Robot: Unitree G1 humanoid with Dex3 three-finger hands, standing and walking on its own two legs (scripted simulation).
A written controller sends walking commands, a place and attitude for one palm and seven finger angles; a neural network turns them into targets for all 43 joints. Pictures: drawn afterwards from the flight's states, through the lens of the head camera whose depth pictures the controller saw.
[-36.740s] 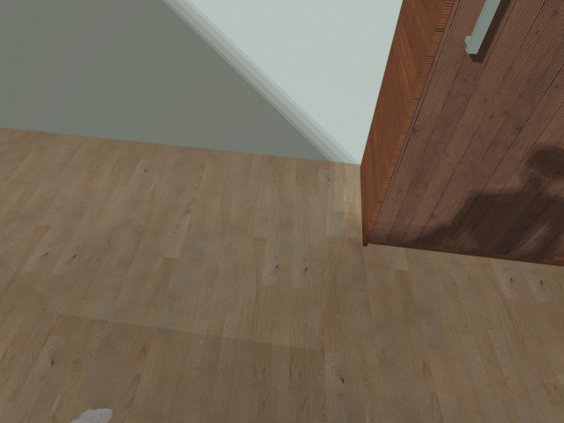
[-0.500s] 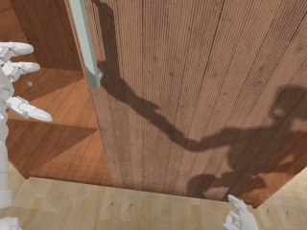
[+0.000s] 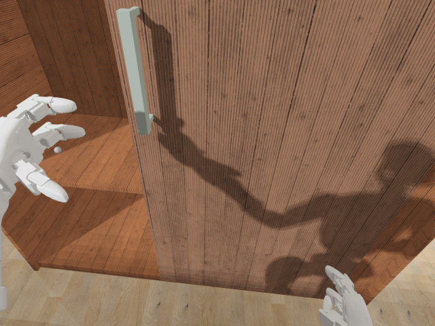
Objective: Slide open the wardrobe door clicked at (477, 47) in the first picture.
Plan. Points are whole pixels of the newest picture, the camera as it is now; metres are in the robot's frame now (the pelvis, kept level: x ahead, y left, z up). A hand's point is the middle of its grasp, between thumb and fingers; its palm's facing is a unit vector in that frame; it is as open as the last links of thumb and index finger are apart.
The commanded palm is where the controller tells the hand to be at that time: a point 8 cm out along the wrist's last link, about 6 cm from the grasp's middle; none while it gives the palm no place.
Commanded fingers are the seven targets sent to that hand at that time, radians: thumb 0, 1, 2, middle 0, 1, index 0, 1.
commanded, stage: draw the hand back to the body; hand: left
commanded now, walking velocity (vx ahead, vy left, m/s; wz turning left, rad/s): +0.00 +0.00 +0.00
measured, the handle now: (140, 76) +0.50 +0.23 +0.26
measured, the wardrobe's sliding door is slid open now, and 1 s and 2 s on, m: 0.60 0.60 0.60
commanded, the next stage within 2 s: relax the arm and regain balance in 0.64 s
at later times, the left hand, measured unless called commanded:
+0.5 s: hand (23, 191) +0.20 +0.29 +0.22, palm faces +0.43 -0.88 -0.19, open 13.0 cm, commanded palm +0.16 +0.33 +0.20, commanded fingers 0.00 0.17 0.55 -0.22 -0.73 -0.22 -0.73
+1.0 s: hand out of the picture +0.05 +0.31 -0.15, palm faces -0.02 -0.95 -0.31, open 15.2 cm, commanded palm none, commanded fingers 0.00 -0.50 0.30 -0.15 -0.30 -0.15 -0.30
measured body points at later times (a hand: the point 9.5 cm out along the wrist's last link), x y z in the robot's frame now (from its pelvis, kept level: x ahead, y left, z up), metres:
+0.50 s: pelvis -0.04 +0.03 +0.00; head -0.07 +0.05 +0.45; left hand +0.17 +0.34 +0.23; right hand +0.14 -0.20 -0.06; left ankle +0.09 +0.00 -0.72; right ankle +0.01 -0.12 -0.73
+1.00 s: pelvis -0.18 +0.12 -0.09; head -0.28 +0.14 +0.35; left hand +0.05 +0.36 -0.12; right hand -0.08 -0.16 -0.16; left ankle +0.01 +0.17 -0.73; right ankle -0.07 -0.07 -0.67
